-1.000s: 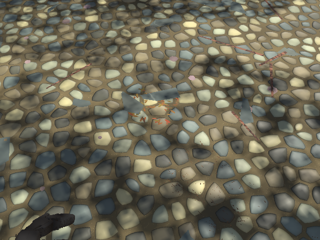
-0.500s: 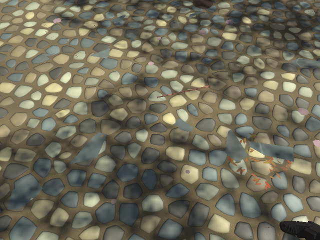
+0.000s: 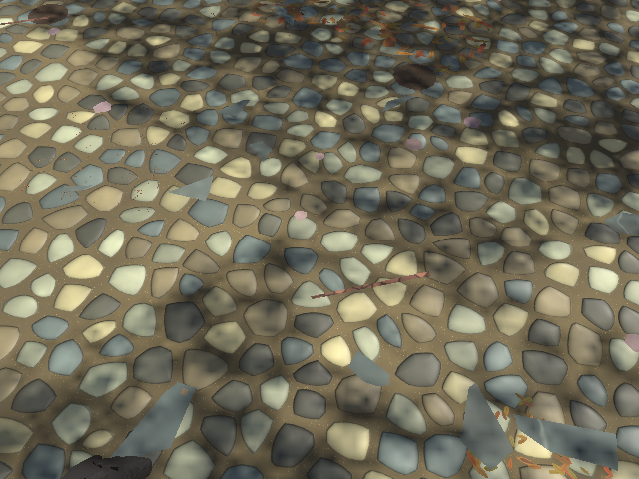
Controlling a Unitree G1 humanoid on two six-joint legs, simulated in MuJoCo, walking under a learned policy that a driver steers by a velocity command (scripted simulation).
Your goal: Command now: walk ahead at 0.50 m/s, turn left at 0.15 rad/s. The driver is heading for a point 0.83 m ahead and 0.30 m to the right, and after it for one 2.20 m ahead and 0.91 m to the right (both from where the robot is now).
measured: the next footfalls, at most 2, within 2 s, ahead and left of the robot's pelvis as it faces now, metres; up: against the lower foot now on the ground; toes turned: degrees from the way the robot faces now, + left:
right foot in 0.06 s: +0.21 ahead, -0.13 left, +0.00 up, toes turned +0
left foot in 0.56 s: +0.48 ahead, +0.10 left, +0.00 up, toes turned -9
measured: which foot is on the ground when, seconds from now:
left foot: down 0.00-0.08, up 0.10-0.54, down 0.56-1.00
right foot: up 0.00-0.04, down 0.06-0.56, up 0.58-1.00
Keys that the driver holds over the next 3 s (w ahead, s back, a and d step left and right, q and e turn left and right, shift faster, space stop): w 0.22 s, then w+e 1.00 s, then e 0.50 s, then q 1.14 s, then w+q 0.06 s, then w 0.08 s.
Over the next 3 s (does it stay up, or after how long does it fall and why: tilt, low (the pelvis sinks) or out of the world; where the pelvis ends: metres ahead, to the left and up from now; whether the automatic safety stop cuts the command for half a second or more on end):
stays up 0.83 -0.24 0.01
